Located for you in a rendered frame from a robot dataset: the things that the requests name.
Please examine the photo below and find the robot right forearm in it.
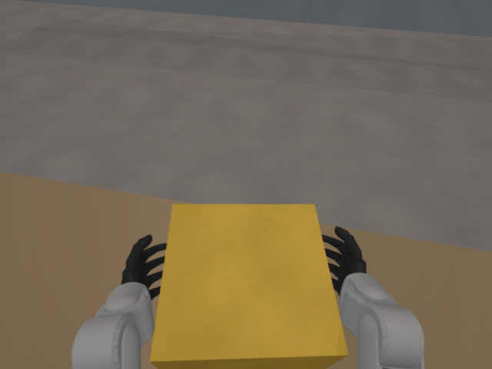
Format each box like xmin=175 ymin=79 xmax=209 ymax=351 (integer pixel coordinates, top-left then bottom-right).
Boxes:
xmin=339 ymin=273 xmax=425 ymax=369

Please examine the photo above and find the right robot hand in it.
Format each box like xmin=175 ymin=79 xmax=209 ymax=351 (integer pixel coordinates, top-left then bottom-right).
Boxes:
xmin=321 ymin=226 xmax=367 ymax=297

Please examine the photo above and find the left robot hand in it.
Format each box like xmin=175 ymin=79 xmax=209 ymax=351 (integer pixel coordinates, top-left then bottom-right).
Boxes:
xmin=121 ymin=234 xmax=167 ymax=300

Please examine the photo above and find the robot left forearm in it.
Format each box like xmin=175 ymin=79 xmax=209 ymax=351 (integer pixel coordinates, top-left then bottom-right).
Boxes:
xmin=71 ymin=282 xmax=155 ymax=369

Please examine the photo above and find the carton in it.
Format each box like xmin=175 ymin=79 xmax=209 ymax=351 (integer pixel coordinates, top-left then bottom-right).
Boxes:
xmin=150 ymin=204 xmax=348 ymax=369

